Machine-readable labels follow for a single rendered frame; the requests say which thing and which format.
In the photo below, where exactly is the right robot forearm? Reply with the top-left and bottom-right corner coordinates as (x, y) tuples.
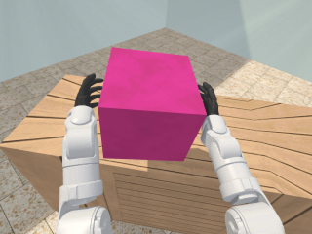
(200, 114), (286, 234)

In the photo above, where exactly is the robot right upper arm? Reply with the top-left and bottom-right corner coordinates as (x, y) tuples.
(224, 202), (285, 234)

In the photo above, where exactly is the robot left upper arm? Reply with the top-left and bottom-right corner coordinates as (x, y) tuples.
(57, 206), (112, 234)

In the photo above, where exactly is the robot left hand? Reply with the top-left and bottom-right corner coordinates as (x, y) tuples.
(74, 73), (104, 109)

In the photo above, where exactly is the pedestal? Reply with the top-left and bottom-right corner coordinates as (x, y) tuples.
(0, 74), (312, 234)

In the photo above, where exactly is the robot right hand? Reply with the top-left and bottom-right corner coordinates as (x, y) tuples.
(198, 82), (219, 116)

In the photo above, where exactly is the left robot forearm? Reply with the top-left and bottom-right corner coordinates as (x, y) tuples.
(56, 105), (103, 234)

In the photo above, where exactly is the carton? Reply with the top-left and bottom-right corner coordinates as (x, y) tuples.
(97, 47), (207, 162)

